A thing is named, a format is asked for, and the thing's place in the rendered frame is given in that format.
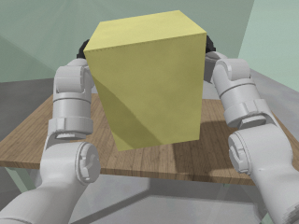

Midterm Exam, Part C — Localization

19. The right robot forearm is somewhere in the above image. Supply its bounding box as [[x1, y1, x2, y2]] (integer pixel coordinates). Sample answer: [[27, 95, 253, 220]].
[[204, 51, 293, 161]]

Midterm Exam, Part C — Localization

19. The carton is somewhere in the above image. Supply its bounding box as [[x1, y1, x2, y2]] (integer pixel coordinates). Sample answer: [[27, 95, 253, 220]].
[[83, 10, 207, 151]]

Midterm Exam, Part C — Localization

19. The left robot upper arm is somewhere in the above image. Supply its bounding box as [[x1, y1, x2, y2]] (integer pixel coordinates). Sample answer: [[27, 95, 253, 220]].
[[0, 141, 101, 224]]

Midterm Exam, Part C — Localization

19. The right robot upper arm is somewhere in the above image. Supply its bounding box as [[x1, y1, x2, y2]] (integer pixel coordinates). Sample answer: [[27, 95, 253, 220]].
[[228, 123, 299, 224]]

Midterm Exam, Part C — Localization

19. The right robot hand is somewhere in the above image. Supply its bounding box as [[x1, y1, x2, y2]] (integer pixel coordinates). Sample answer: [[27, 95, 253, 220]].
[[206, 35, 216, 53]]

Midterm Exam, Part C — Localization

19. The left robot hand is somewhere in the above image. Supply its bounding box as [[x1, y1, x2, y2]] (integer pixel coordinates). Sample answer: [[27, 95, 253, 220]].
[[77, 39, 90, 60]]

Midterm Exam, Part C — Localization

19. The table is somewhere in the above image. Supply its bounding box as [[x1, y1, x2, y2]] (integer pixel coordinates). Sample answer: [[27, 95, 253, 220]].
[[0, 93, 299, 224]]

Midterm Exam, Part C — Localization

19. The left robot forearm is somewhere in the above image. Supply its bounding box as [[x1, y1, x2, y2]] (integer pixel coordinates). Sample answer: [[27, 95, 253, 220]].
[[39, 58, 95, 178]]

